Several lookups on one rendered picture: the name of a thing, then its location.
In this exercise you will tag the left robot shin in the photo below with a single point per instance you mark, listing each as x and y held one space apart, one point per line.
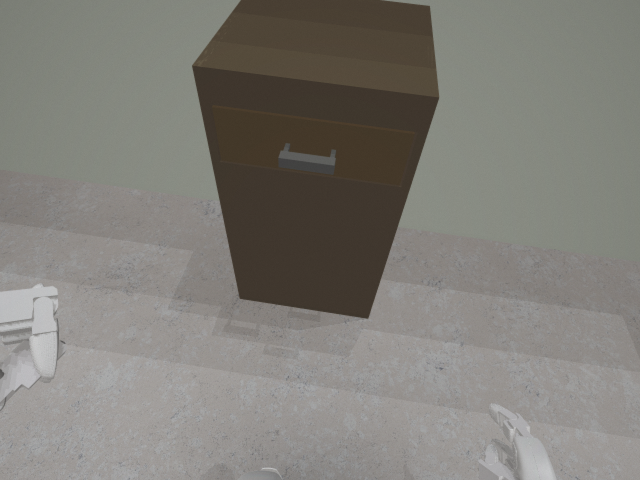
271 469

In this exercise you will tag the right robot hand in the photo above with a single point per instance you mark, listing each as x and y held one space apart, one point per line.
526 460

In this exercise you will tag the cabinet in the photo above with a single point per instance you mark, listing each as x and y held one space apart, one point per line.
307 240

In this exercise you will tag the drawer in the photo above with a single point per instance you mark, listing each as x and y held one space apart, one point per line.
362 152

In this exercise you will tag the left robot hand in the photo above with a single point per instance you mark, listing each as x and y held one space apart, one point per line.
27 317

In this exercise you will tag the handle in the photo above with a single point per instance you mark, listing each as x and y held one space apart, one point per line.
307 162

